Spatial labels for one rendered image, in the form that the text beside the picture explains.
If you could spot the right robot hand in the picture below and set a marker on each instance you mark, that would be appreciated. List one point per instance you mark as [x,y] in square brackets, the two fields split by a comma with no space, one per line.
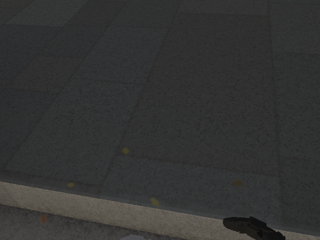
[253,227]

